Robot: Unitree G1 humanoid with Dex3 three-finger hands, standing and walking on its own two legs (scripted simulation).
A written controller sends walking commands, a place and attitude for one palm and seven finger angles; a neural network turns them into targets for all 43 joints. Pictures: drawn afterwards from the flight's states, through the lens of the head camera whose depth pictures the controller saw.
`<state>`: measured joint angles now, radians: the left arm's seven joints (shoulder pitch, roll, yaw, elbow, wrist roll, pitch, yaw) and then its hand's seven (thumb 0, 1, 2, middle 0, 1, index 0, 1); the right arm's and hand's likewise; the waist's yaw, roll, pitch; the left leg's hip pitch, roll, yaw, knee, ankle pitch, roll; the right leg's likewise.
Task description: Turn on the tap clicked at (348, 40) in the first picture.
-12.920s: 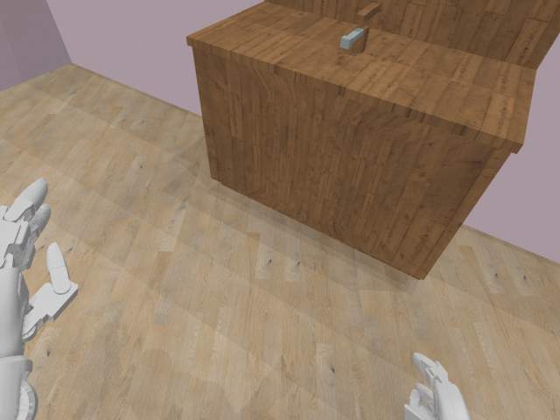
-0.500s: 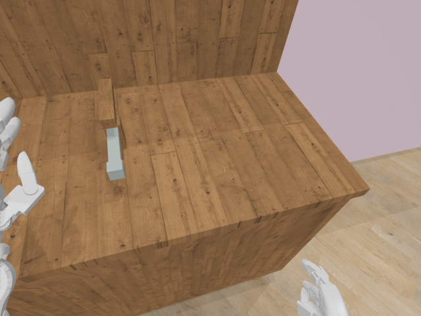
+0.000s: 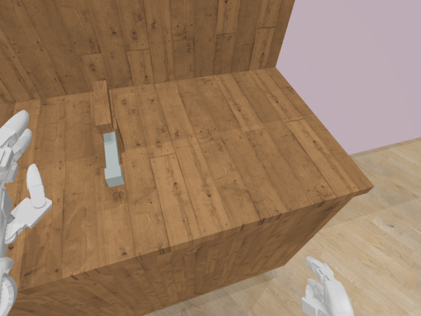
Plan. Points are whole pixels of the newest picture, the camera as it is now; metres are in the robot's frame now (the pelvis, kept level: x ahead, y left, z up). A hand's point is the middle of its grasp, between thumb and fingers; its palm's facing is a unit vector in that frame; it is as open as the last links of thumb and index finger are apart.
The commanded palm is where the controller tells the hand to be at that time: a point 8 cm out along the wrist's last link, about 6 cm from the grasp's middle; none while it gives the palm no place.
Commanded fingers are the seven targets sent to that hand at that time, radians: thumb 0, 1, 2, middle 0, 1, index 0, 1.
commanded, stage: look again from close up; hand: left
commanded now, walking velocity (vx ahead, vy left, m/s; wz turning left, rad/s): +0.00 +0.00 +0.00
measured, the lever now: (114, 176) +0.33 +0.22 +0.06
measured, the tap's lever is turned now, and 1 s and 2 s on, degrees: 0 0 0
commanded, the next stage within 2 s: shuffle to correct the standing spot in 0.18 s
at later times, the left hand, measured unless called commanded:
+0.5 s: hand (66, 206) +0.22 +0.22 +0.16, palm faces +0.37 -0.86 -0.35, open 7.4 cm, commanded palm +0.16 +0.25 +0.17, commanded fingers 0.00 0.90 0.90 -0.20 -0.30 -0.20 -0.30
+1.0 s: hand (122, 209) +0.23 +0.15 +0.15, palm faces +0.30 -0.87 -0.39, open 7.4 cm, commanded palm +0.17 +0.19 +0.17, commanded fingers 0.00 0.90 0.90 -0.20 -0.30 -0.20 -0.30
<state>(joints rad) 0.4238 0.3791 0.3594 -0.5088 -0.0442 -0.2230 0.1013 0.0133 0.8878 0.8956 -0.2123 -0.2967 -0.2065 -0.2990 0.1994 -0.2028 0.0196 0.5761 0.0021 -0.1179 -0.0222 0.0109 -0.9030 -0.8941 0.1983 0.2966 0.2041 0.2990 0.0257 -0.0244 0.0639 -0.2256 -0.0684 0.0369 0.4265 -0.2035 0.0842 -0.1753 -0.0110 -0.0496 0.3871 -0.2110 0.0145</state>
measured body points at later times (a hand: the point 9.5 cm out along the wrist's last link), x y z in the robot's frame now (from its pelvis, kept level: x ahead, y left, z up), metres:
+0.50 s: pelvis +0.00 -0.03 +0.00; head +0.02 -0.01 +0.45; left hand +0.20 +0.27 +0.18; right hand +0.18 -0.25 -0.07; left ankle +0.01 +0.05 -0.74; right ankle +0.00 -0.13 -0.74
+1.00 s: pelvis +0.00 -0.08 -0.01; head +0.03 -0.08 +0.44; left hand +0.20 +0.20 +0.17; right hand +0.17 -0.33 -0.08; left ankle +0.02 +0.05 -0.74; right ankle +0.00 -0.13 -0.74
